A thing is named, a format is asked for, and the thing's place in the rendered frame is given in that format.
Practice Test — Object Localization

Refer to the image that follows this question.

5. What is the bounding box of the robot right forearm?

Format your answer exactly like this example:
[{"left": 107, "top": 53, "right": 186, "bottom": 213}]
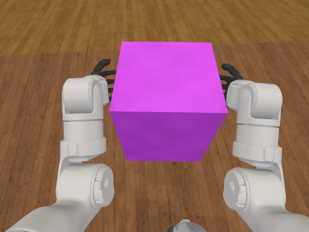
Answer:
[{"left": 226, "top": 79, "right": 286, "bottom": 204}]

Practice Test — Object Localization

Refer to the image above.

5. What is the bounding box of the carton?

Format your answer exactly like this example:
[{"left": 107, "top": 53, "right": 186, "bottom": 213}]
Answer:
[{"left": 109, "top": 42, "right": 228, "bottom": 162}]

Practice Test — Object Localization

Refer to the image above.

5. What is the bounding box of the robot right upper arm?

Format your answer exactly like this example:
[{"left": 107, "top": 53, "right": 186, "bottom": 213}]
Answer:
[{"left": 223, "top": 167, "right": 309, "bottom": 232}]

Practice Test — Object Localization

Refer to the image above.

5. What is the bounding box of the robot left forearm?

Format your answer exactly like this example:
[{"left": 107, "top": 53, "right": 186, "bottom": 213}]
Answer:
[{"left": 56, "top": 74, "right": 109, "bottom": 197}]

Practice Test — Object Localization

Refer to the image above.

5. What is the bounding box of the robot left hand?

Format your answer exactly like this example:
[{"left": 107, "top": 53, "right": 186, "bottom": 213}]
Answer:
[{"left": 91, "top": 59, "right": 117, "bottom": 102}]

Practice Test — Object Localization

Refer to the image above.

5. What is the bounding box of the robot right hand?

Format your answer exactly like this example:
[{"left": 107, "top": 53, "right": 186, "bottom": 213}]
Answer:
[{"left": 219, "top": 63, "right": 243, "bottom": 107}]

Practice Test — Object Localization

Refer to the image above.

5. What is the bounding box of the robot right shin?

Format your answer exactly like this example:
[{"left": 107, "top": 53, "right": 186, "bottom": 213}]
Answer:
[{"left": 178, "top": 219, "right": 190, "bottom": 225}]

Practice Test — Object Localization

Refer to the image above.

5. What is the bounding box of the robot left upper arm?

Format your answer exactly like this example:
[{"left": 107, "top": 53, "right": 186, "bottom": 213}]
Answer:
[{"left": 5, "top": 163, "right": 115, "bottom": 232}]

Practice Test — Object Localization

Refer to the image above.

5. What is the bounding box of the robot right thigh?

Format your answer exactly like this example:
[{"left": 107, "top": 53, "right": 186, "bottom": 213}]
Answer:
[{"left": 173, "top": 221, "right": 207, "bottom": 232}]

